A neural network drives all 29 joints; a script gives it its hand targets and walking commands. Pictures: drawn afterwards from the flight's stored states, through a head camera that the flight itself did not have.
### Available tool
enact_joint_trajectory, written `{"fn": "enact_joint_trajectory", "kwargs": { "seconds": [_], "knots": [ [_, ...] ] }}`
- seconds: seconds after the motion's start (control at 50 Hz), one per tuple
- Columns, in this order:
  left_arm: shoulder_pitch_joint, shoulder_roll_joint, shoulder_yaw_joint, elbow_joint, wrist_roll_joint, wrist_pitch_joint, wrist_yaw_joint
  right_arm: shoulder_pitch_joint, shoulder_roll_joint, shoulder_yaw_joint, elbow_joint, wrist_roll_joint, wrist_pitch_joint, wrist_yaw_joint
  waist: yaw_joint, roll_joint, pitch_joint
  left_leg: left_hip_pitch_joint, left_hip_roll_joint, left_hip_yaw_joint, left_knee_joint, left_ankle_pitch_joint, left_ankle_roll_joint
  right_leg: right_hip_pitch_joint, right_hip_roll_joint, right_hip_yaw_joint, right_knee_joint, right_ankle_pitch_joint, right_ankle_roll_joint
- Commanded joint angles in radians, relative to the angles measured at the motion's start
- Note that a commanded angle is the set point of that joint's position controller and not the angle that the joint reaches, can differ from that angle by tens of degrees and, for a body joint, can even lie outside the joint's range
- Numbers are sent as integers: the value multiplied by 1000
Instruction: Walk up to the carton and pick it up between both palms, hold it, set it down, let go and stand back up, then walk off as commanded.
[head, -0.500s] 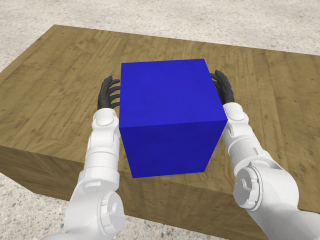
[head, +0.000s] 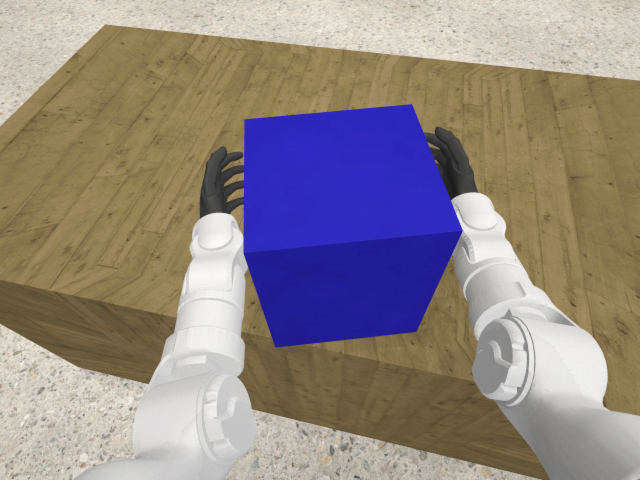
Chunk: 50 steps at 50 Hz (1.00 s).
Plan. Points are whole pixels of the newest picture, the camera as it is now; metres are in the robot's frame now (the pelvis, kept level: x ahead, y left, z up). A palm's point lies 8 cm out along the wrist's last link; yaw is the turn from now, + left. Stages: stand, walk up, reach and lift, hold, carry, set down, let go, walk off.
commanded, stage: set down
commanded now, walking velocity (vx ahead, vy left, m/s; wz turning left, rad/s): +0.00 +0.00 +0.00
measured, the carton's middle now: (338, 235) +0.42 +0.03 +0.03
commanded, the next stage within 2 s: none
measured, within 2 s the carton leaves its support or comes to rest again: neither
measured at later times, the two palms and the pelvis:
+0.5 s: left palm (218, 214) +0.40 +0.18 +0.08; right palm (457, 194) +0.46 -0.12 +0.09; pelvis +0.00 +0.00 +0.00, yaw -1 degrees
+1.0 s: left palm (217, 216) +0.40 +0.18 +0.08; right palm (458, 196) +0.45 -0.12 +0.08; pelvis +0.00 +0.00 +0.00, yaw -1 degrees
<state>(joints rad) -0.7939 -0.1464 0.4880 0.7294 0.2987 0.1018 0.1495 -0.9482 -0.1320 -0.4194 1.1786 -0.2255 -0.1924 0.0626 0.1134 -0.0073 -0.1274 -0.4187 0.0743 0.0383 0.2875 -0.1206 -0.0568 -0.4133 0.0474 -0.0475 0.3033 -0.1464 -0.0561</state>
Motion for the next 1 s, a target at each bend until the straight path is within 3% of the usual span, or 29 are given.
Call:
{"fn": "enact_joint_trajectory", "kwargs": {
  "seconds": [0.0,0.02,0.04,0.06,0.08,0.1,0.14,0.16,0.22,0.24,0.26,0.32,0.34,0.36,0.38,0.44,0.5,0.54,0.56,0.6,0.72,0.74,0.78,0.82,0.88,0.94,0.96,0.98],
  "knots": [
    [-559,-405,-266,-67,-20,-52,-94,-603,433,153,-70,-35,-23,124,5,-99,-609,145,-51,78,20,275,37,507,-53,-15,96,680,109],
    [-555,-407,-258,-62,-7,-55,-89,-603,447,168,-79,-36,-26,124,21,-98,-625,143,-50,82,25,285,37,500,-48,-12,101,671,102],
    [-560,-409,-265,-66,-8,-57,-89,-590,444,150,-48,-36,-22,125,5,-71,-621,166,-49,81,37,315,29,463,-48,-13,93,661,98],
    [-567,-413,-274,-81,-3,-65,-85,-592,460,161,-56,-39,-27,125,11,-48,-646,171,-50,80,55,349,26,460,-49,-7,98,673,92],
    [-555,-390,-253,-65,7,-59,-86,-586,443,150,-42,-43,-21,128,23,-66,-614,158,-50,83,45,318,32,464,-46,-10,93,635,89],
    [-588,-396,-252,-71,-4,-62,-85,-609,436,137,-58,-54,-25,129,11,-90,-635,151,-51,88,40,292,34,469,-43,-14,86,590,89],
    [-573,-371,-231,-62,-4,-59,-88,-610,423,125,-63,-57,-17,134,18,-108,-605,146,-50,89,32,280,40,462,-47,-11,79,557,89],
    [-565,-376,-225,-60,5,-59,-88,-597,431,128,-62,-61,-13,140,35,-101,-593,135,-52,90,25,263,46,463,-52,-8,82,561,96],
    [-568,-385,-245,-67,2,-63,-85,-575,427,106,-49,-73,-14,143,11,-67,-636,176,-45,89,41,322,31,428,-39,-21,79,552,79],
    [-556,-390,-223,-56,24,-58,-80,-559,416,96,-44,-74,-8,146,30,-54,-617,199,-48,90,44,322,34,403,-34,-19,68,498,74],
    [-534,-384,-213,-53,27,-54,-83,-564,442,108,-47,-74,-9,146,34,-90,-580,179,-48,91,46,320,41,421,-39,-17,78,549,83],
    [-541,-393,-220,-53,30,-54,-84,-578,430,95,-64,-82,-14,150,27,-88,-593,191,-46,92,48,317,43,406,-33,-23,67,499,75],
    [-527,-389,-221,-50,32,-49,-82,-569,420,94,-71,-79,-12,152,32,-63,-596,186,-45,89,44,313,38,399,-37,-15,71,503,74],
    [-519,-376,-206,-41,37,-47,-84,-562,428,100,-67,-89,-6,148,26,-82,-584,166,-50,95,44,296,45,420,-44,-13,71,521,80],
    [-533,-369,-185,-44,40,-49,-87,-573,426,95,-72,-89,-5,149,41,-101,-563,152,-52,97,31,264,51,438,-44,-15,69,490,86],
    [-520,-370,-178,-32,48,-49,-95,-545,434,83,-73,-110,0,151,35,-92,-553,139,-52,99,23,257,51,443,-52,-11,74,500,87],
    [-495,-383,-197,-46,43,-57,-90,-523,428,94,-60,-101,-10,150,32,-80,-555,185,-46,96,47,336,44,401,-39,-19,84,540,81],
    [-504,-364,-155,-34,63,-54,-98,-534,428,81,-67,-105,-7,155,46,-92,-534,153,-49,101,32,284,54,419,-44,-11,75,498,88],
    [-503,-377,-175,-40,55,-51,-96,-527,419,66,-60,-97,-8,155,26,-66,-530,171,-50,96,35,288,48,404,-42,-20,78,486,83],
    [-502,-378,-172,-40,65,-53,-98,-523,442,62,-69,-117,-2,157,32,-80,-532,181,-48,100,36,266,51,382,-38,-18,65,434,78],
    [-438,-374,-121,-14,96,-49,-111,-470,444,59,-63,-137,0,159,45,-111,-468,140,-53,105,29,270,67,409,-45,-8,79,494,90],
    [-466,-381,-144,-40,84,-51,-106,-488,437,51,-86,-142,-7,159,38,-82,-517,142,-49,102,31,267,57,404,-43,-18,80,477,84],
    [-446,-377,-149,-42,88,-49,-110,-454,453,50,-64,-135,-2,158,25,-79,-471,131,-56,108,33,254,61,400,-50,-16,90,498,91],
    [-430,-369,-102,-15,112,-44,-115,-437,452,40,-67,-151,6,158,32,-107,-447,118,-57,110,18,219,74,423,-56,-5,78,474,97],
    [-417,-384,-129,-37,110,-50,-111,-431,460,38,-86,-146,-1,159,31,-77,-481,123,-58,109,25,245,66,417,-45,-15,84,475,93],
    [-403,-378,-109,-33,123,-42,-116,-412,451,33,-78,-152,5,160,31,-88,-435,145,-57,111,15,236,71,403,-44,-18,73,435,93],
    [-414,-371,-97,-27,117,-45,-119,-404,446,17,-67,-165,5,160,16,-106,-414,120,-59,111,18,199,70,411,-60,-10,72,436,96],
    [-383,-371,-80,-25,129,-43,-122,-398,460,31,-66,-158,8,161,37,-107,-401,120,-56,113,18,234,75,421,-61,0,84,487,101]
  ]
}}
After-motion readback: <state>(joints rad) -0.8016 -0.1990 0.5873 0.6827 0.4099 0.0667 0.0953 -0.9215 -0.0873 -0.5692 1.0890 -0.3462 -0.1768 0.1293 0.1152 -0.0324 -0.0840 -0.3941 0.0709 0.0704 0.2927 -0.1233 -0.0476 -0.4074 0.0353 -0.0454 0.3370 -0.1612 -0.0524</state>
